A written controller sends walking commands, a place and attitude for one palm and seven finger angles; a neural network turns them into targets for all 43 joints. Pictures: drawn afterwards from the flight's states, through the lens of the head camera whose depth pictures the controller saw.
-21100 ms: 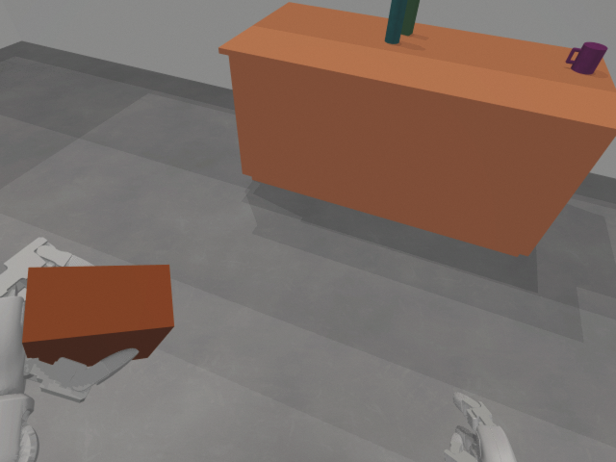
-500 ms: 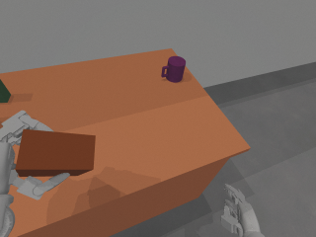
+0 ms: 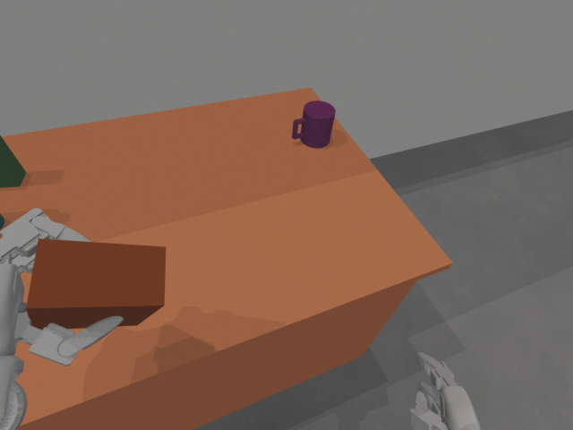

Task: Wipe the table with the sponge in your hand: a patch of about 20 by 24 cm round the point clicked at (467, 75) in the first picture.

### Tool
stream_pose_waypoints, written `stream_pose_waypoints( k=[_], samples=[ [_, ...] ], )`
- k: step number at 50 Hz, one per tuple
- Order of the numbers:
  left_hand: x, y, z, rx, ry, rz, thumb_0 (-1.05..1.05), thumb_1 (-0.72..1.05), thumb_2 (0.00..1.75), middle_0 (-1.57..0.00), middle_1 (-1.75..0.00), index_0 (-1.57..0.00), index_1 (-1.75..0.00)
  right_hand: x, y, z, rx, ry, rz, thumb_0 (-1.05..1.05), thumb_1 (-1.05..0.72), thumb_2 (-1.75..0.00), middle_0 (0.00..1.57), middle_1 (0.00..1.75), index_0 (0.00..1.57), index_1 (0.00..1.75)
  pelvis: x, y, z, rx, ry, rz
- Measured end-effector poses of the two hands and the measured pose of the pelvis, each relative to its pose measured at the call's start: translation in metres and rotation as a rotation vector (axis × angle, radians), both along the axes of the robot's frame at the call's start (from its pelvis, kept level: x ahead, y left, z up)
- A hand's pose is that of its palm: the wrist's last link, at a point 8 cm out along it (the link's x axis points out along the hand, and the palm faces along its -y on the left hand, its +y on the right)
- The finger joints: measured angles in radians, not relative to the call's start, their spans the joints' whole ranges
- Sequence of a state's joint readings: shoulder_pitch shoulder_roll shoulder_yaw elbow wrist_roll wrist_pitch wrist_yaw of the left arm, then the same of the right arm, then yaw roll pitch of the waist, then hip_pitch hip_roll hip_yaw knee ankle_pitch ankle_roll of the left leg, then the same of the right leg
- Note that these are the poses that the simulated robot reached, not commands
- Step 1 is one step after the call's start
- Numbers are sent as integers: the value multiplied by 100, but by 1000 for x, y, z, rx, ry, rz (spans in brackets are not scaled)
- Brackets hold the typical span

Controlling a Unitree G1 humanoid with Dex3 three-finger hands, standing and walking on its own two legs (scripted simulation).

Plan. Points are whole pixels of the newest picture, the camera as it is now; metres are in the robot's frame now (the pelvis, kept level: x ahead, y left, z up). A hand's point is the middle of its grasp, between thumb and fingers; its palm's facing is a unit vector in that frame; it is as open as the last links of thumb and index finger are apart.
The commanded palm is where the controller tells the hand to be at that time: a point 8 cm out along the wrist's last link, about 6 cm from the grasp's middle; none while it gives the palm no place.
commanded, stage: turn the palm down, sponge in hand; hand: left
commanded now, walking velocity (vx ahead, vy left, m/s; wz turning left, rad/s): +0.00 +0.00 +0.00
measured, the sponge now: (114, 290) +0.23 +0.22 +0.12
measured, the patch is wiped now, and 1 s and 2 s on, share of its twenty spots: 0.00 0.00 0.00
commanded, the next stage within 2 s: none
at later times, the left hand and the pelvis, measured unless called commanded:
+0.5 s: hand (52, 310) +0.19 +0.25 +0.15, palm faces +0.47 -0.60 -0.64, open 10.2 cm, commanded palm +0.15 +0.27 +0.17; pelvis -0.03 -0.06 -0.02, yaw +4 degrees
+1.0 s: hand (85, 305) +0.21 +0.24 +0.12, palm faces +0.24 -0.38 -0.89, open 10.2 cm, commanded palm +0.18 +0.24 +0.17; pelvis +0.01 -0.07 -0.02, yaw +1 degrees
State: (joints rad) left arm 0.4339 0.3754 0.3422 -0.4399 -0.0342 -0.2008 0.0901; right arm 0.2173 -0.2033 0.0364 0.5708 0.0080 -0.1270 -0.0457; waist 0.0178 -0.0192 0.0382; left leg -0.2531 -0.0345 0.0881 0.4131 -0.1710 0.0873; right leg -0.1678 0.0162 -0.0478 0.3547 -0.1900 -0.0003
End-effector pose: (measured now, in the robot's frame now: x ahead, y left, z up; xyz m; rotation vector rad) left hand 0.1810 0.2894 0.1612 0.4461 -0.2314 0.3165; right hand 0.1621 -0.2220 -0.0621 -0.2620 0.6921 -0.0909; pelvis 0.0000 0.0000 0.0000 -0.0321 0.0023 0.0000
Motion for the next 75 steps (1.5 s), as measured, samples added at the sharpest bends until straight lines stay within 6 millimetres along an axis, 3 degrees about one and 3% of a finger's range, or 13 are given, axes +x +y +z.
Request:
stream_pose_waypoints(
  k=[4,7,14,17,24,29,33,41,48,52,60,69,75],
  samples=[
    [20,16,38,218,-69,10,-1,-51,103,-73,-134,-75,-133,0,0,-10,-35,39,99,1,-90,-90,20,30,20,30,-8,-6,-6,12,-9,45],
    [22,29,53,135,-68,76,-1,-51,103,-73,-134,-74,-133,4,-5,-14,-5,40,102,1,-90,-90,20,30,20,30,-10,-9,-7,24,-12,23],
    [-3,-3,9,143,260,68,-1,-51,103,-72,-135,-74,-134,19,-14,-15,50,-35,89,2,-90,-90,20,30,20,30,-16,-15,-10,28,-42,22],
    [-19,-19,-6,183,279,50,-1,-51,103,-72,-135,-74,-134,23,-16,-15,37,-49,107,1,-90,-90,20,30,20,30,-21,-24,-13,33,-38,33],
    [-34,-18,16,290,83,207,-1,-51,103,-73,-134,-75,-133,26,-24,-22,9,-19,168,1,-90,-90,20,30,20,30,-27,-53,-18,32,-38,68],
    [-23,-13,19,332,249,275,-1,-51,103,-72,-134,-74,-134,26,-36,-29,40,-14,129,1,-90,-90,20,30,20,30,-26,-63,-17,31,-54,65],
    [-10,-26,8,395,411,194,-1,-51,103,-72,-135,-74,-134,27,-50,-34,57,-23,75,1,-90,-90,20,30,20,30,-23,-68,-16,35,-54,47],
    [1,-62,11,507,289,80,-1,-51,103,-73,-134,-74,-133,24,-81,-40,11,28,23,1,-90,-90,20,30,20,30,-8,-79,-20,43,-19,27],
    [-1,-43,12,572,368,247,-1,-51,103,-73,-134,-74,-134,30,-94,-45,0,62,-17,1,-90,-90,20,30,20,30,4,-76,-21,51,-2,22],
    [-1,-40,5,597,452,254,-1,-51,103,-72,-134,-74,-134,39,-90,-42,5,38,-30,2,-90,-90,20,30,20,30,6,-72,-20,50,-3,24],
    [-2,-64,8,695,376,159,-1,-52,103,-73,-134,-74,-134,55,-60,-26,40,-40,2,1,-90,-90,20,30,20,30,1,-61,-17,42,-13,25],
    [-8,-28,12,731,488,348,-1,-52,103,-73,-134,-74,-134,62,-20,-21,97,-33,76,1,-90,-90,20,30,20,30,-11,-49,-11,35,-44,32],
    [-8,-38,-7,772,580,254,-1,-52,103,-72,-135,-74,-134,65,-2,-18,97,-36,116,1,-90,-90,20,30,20,30,-15,-40,-8,32,-64,36]
  ],
)
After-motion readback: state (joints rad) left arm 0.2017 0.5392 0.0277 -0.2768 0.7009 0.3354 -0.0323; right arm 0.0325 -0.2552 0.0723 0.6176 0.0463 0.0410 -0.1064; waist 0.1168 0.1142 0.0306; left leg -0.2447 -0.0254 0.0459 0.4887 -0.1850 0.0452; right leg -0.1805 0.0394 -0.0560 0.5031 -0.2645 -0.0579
